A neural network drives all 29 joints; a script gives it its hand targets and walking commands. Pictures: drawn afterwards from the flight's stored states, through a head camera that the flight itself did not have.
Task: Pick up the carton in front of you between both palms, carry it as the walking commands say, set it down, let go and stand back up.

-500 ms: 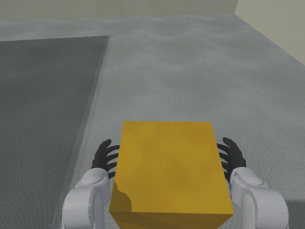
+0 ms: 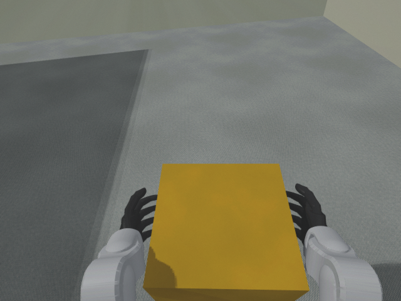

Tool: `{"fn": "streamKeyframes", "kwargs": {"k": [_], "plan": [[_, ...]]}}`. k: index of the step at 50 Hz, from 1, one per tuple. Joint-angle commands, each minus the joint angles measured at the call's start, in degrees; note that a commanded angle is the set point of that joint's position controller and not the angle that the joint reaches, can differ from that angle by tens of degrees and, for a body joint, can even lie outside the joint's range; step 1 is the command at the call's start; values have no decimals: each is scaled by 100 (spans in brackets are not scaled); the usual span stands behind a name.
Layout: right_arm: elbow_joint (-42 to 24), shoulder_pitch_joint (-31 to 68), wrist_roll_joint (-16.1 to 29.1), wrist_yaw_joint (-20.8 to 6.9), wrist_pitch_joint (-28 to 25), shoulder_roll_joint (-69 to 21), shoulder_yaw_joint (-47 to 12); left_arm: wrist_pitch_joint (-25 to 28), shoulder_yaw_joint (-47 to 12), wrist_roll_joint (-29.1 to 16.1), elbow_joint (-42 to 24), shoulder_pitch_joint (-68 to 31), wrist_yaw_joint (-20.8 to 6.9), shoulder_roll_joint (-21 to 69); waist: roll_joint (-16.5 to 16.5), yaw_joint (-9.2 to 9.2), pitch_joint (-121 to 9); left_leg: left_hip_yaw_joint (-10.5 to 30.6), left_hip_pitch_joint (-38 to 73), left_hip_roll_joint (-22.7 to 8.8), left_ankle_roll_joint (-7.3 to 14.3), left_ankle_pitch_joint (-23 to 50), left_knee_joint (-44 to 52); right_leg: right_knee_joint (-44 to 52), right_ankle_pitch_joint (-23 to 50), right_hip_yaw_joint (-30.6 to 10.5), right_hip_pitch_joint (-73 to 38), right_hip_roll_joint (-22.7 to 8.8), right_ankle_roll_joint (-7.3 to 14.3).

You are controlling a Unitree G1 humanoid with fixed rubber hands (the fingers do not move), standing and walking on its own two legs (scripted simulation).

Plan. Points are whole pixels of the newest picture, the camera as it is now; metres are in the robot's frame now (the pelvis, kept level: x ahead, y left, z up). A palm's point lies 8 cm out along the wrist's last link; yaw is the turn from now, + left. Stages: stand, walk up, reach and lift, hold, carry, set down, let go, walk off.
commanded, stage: carry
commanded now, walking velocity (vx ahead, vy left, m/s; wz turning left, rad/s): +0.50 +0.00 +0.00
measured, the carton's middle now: (219, 244) +0.24 +0.00 +0.02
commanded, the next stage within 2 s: none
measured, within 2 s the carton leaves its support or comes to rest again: neither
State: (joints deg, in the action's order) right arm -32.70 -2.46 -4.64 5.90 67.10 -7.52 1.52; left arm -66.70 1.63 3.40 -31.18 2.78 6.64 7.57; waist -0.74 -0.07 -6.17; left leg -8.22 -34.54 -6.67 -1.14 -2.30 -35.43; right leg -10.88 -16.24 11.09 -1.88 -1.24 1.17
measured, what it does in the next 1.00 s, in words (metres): walks ahead: left foot, then right foot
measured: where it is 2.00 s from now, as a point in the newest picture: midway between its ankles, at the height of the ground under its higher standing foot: (213, 274)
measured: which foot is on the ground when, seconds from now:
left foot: up 0.00-0.08, down 0.10-0.58, up 0.60-0.78, down 0.80-1.00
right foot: down 0.00-0.14, up 0.16-0.56, down 0.58-1.00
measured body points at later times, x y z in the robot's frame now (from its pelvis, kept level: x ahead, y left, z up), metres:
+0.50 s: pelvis +0.32 +0.03 +0.00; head +0.33 +0.05 +0.45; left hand +0.58 +0.18 +0.09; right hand +0.58 -0.12 +0.10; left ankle +0.23 +0.12 -0.75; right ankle +0.46 -0.11 -0.71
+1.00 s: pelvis +0.50 +0.01 -0.01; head +0.49 +0.01 +0.44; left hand +0.76 +0.17 +0.08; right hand +0.76 -0.14 +0.09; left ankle +0.42 +0.13 -0.74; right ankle +0.51 -0.07 -0.74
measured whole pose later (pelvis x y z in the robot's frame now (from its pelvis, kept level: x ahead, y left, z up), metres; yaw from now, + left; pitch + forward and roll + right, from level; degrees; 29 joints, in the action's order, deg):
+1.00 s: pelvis +0.50 +0.01 -0.01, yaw +0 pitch +4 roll -1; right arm -28.1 3.4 -4.4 6.0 69.4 -7.3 3.5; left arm -69.6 3.4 4.1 -27.6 -2.7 6.8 7.3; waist -0.7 -0.3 -7.0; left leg -6.6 -9.6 -3.6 -1.3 -21.7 -28.3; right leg -29.5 -14.7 12.5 18.1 -2.3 2.4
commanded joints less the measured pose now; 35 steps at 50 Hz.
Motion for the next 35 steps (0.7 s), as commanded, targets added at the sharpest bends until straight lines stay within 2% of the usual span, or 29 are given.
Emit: {"fn": "streamKeyframes", "kwargs": {"k": [1, 2, 3, 4, 5, 6, 7, 8, 9, 10, 11, 12, 13, 15, 19, 22, 24, 26, 28, 29, 30, 31, 32, 33, 34, 35], "plan": [[-259, 2277, 1883, -852, 194, -4314, -3837, -175, -3614, -1794, -449, -2366, -984, 4143, 930, -70, 112, -262, 11, 152, 100, 202, 515, 281, 2415, -403, -220, -1323, 479], [-252, 2309, 1907, -845, 257, -4225, -3782, -237, -3591, -1784, -445, -2401, -947, 4083, 970, -65, 131, -315, 222, 162, 149, 171, 616, 150, 2671, -328, -285, -1333, 425], [-229, 2338, 1930, -840, 312, -4156, -3720, -294, -3585, -1787, -454, -2451, -918, 4038, 992, -47, 30, -427, 606, 238, 204, 27, 666, -155, 3227, -212, -328, -1326, 365], [-186, 2342, 1942, -838, 357, -4106, -3647, -345, -3592, -1797, -478, -2518, -895, 4002, 970, 1, -186, -620, 1268, 425, 237, -235, 759, -735, 3759, -24, -238, -1264, 280], [-90, 2271, 1927, -837, 392, -4082, -3563, -398, -3605, -1809, -507, -2601, -877, 3979, 709, 112, -531, -844, 2333, 704, 244, -492, 990, -1801, 3969, 263, 86, -1020, 140], [-51, 2253, 1904, -845, 424, -4075, -3497, -446, -3595, -1816, -535, -2674, -858, 3919, 205, 197, -967, -83, 3572, 201, 294, -957, 1147, -3109, 2995, 240, 979, -814, -24], [11, 2382, 1906, -864, 402, -4062, -3447, -509, -3662, -1858, -652, -2777, -856, 4006, -1478, 189, -1649, 2826, 4966, -1503, 1122, -2111, 1758, -5056, 1390, 22, 2787, -173, -313], [122, 2207, 1924, -899, 411, -4323, -3439, -516, -3730, -1884, -602, -2766, -893, 4148, -1777, 115, -1549, 3926, 4931, -1887, 1351, -1121, 2555, -6084, -926, -670, 3621, 245, -289], [-55, 2418, 2013, -942, 374, -4527, -3492, -462, -3774, -1908, -511, -2897, -930, 4442, -1216, 135, -1498, 3109, 4790, -1771, 1285, -179, 2250, -6612, -855, -1144, 3794, -171, -108], [-28, 2438, 2027, -988, 324, -4835, -3560, -400, -3855, -1928, -467, -2905, -979, 4735, -671, 120, -1561, 2462, 4515, -1590, 1129, 472, 2058, -6534, -591, -1172, 3777, -431, -13], [-59, 2621, 2066, -1027, 260, -5054, -3623, -325, -3913, -1946, -427, -2950, -1015, 4981, -246, 85, -1402, 1933, 4098, -1444, 930, 729, 2092, -6112, -270, -1180, 3707, -628, 11], [-79, 2729, 2093, -1056, 200, -5215, -3685, -254, -3945, -1944, -397, -3000, -1038, 5172, -298, 53, -1377, 1512, 3780, -1281, 731, 423, 2265, -5711, -16, -1132, 3499, -715, -11], [-87, 2726, 2102, -1082, 153, -5288, -3713, -195, -3978, -1928, -374, -2995, -1044, 5289, -449, 50, -1374, 1248, 3636, -1161, 681, 209, 2398, -5523, 195, -979, 3389, -664, -44], [-94, 2615, 2113, -1126, 97, -5284, -3739, -110, -4007, -1852, -330, -2838, -1022, 5366, -598, 54, -1259, 909, 3620, -1044, 716, -24, 2593, -5040, 443, -818, 3521, -623, -125], [-209, 2470, 2097, -1148, 86, -4988, -3725, -83, -4039, -1796, -493, -2735, -935, 5180, -727, 20, -945, 154, 3806, -805, 714, 1871, 2334, -3750, 739, -405, 3748, -465, -284], [-178, 2256, 1965, -1093, 161, -4711, -3591, -194, -4053, -1833, -566, -2702, -897, 4933, -886, 29, -682, -254, 3728, -659, 632, 2846, 2149, -2672, 1187, -150, 3419, -268, -275], [-122, 2148, 1875, -1043, 227, -4564, -3498, -284, -4030, -1865, -563, -2728, -906, 4759, -937, 85, -593, -409, 3810, -603, 566, 3079, 1965, -2123, 1676, 24, 3168, -80, -271], [-109, 2136, 1801, -1003, 287, -4460, -3455, -358, -3973, -1901, -532, -2729, -931, 4623, -949, 99, -578, -461, 3767, -582, 430, 2728, 1605, -1625, 2085, 113, 2591, -19, -252], [-93, 2257, 1785, -980, 350, -4359, -3445, -409, -3871, -1885, -459, -2692, -953, 4539, -635, -15, -666, -620, 3396, -418, 115, 2448, 793, -706, 2861, 277, 1357, 53, -250], [-82, 2314, 1783, -969, 379, -4286, -3454, -443, -3792, -1852, -408, -2696, -965, 4479, -313, -26, -850, -535, 2972, -259, -78, 1631, 251, -725, 3811, -37, 531, -367, -269], [-69, 2384, 1825, -960, 430, -4279, -3542, -454, -3670, -1826, -286, -2705, -984, 4430, 663, -46, -1454, -295, 2006, -17, -245, -494, -726, -1559, 6321, -1029, -840, -1512, 199], [-46, 2381, 1909, -970, 464, -4360, -3623, -425, -3586, -1807, 2, -2491, -1006, 4563, 1372, -107, -1928, 59, 1403, 376, -288, -2879, -1464, -1475, 6978, -1899, -1451, -2143, 932], [-41, 2370, 1950, -998, 434, -4502, -3710, -352, -3569, -1819, 50, -2329, -1040, 4726, 1284, -72, -1975, 388, 1371, 339, -206, -3336, -1530, -1117, 6170, -2042, -1116, -2193, 1091], [-54, 2540, 1973, -1030, 371, -4746, -3802, -282, -3575, -1833, 22, -2459, -1071, 4928, 1025, -44, -1940, 584, 1387, 259, -90, -3381, -1292, -909, 5366, -1848, -860, -2075, 1018], [-64, 2692, 2006, -1057, 309, -4967, -3862, -215, -3598, -1840, 18, -2570, -1096, 5140, 831, -11, -1833, 692, 1578, 137, -2, -3320, -633, -796, 4790, -1542, -531, -1890, 811], [-86, 2833, 2051, -1077, 247, -5171, -3926, -146, -3625, -1852, 10, -2654, -1115, 5321, 877, -9, -1729, 638, 1811, 170, 44, -3168, -17, -701, 4171, -1320, -253, -1685, 645]]}}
